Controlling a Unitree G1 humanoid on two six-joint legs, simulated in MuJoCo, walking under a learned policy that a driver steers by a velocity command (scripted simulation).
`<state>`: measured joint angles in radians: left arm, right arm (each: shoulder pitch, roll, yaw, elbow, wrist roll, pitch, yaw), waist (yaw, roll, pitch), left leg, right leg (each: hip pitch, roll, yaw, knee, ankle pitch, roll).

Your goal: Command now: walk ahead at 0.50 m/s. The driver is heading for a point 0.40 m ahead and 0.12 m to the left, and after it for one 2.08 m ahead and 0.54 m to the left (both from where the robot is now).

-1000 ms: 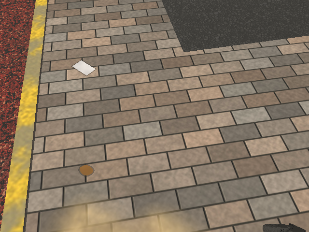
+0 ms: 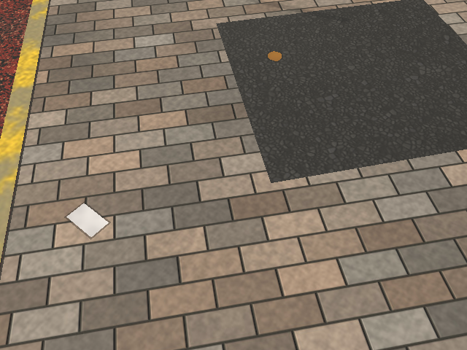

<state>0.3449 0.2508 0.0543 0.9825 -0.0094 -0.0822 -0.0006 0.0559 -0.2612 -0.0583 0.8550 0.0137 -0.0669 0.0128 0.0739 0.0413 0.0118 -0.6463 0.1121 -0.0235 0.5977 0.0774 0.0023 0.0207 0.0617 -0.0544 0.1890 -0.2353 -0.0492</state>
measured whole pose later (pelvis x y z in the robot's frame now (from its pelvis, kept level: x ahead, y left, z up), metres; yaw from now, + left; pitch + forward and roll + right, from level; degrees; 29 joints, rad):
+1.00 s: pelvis +0.57 -0.02 +0.00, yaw +6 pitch +0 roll -2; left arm 0.30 0.24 0.06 1.00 0.02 -0.10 0.00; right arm 0.16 -0.28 -0.08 0.92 0.02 -0.05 0.00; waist 0.05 0.04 0.01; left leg -0.70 0.11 -0.09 0.87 -0.02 0.03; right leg -0.04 0.05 -0.16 0.22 -0.20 -0.06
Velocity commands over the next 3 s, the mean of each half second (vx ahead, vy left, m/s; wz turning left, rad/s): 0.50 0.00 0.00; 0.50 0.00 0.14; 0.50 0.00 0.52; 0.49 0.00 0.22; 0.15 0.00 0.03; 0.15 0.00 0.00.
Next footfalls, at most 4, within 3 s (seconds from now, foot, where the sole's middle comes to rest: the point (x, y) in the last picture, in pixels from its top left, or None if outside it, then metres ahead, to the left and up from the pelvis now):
0.12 left None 0.26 0.14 -0.78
0.68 right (299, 326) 0.57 -0.10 -0.78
1.24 left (219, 238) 0.85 0.15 -0.78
1.72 right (251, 161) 1.20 0.07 -0.78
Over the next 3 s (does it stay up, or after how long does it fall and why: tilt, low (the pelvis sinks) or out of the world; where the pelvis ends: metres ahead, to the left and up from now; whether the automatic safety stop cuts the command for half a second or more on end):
stays up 1.36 0.30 -0.01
